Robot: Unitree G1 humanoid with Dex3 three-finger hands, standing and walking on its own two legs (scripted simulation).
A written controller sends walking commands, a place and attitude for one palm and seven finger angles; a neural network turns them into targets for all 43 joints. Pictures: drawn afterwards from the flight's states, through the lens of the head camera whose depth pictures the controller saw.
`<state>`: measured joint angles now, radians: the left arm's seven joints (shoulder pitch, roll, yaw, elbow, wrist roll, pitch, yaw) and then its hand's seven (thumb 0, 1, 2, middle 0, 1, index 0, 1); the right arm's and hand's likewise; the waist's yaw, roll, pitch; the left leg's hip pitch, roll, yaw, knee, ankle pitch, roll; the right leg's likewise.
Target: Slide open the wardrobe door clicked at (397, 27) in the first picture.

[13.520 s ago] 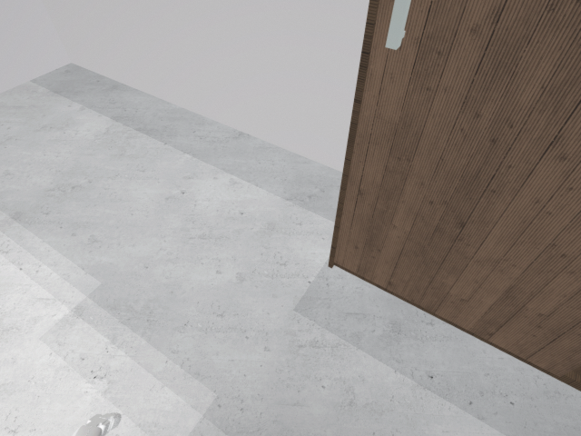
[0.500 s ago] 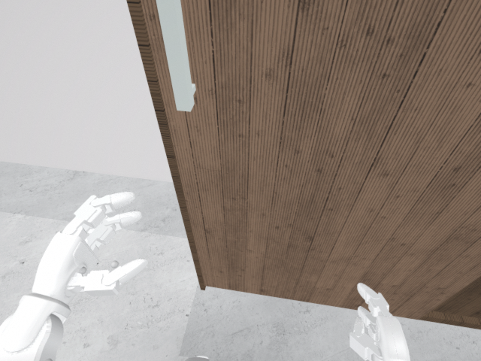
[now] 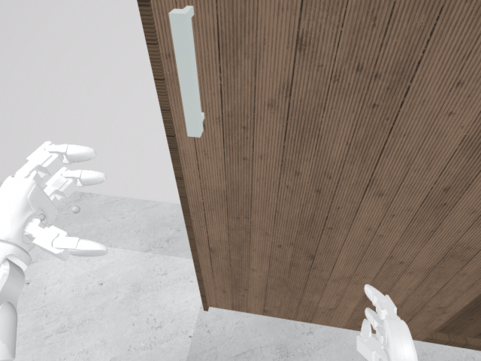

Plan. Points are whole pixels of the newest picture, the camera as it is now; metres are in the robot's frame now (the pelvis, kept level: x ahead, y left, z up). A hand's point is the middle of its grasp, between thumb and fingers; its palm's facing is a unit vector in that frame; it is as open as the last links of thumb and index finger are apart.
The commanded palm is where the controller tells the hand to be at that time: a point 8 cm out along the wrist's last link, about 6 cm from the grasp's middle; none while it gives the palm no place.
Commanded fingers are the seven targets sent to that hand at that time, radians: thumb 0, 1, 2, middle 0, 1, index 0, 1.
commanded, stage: raise the hand with hooked fingers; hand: left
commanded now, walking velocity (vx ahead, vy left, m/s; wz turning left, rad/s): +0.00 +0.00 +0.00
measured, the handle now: (192, 76) +0.47 +0.14 +0.27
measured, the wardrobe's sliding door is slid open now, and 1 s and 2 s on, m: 0.00 0.00 0.00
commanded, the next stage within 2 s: move the hooked fingers beside the handle in 0.90 s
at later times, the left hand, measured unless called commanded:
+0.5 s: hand (38, 123) +0.29 +0.29 +0.29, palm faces +0.09 -0.98 -0.16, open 14.0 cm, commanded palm +0.24 +0.31 +0.28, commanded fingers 0.00 -0.50 0.30 -0.30 -1.20 -0.30 -1.20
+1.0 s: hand (67, 139) +0.30 +0.27 +0.26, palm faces +0.01 -0.99 -0.16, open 14.0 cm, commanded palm +0.26 +0.31 +0.28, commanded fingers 0.00 -0.50 0.30 -0.30 -1.20 -0.30 -1.20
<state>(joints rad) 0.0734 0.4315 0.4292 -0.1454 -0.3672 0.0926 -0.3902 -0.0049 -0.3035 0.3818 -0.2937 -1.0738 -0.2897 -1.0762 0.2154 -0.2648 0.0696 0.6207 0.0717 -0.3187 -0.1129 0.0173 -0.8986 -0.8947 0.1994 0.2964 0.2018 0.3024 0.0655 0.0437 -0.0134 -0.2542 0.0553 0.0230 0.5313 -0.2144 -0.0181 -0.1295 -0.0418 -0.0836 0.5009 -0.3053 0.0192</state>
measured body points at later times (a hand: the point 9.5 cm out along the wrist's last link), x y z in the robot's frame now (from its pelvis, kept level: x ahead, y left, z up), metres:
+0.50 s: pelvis +0.01 -0.01 +0.01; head -0.02 -0.04 +0.45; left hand +0.28 +0.34 +0.30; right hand +0.22 -0.22 -0.06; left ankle +0.05 +0.13 -0.73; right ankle -0.02 -0.13 -0.73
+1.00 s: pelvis +0.02 +0.00 +0.01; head +0.00 -0.04 +0.45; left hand +0.29 +0.32 +0.27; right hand +0.24 -0.21 -0.06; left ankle +0.05 +0.13 -0.73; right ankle -0.02 -0.13 -0.73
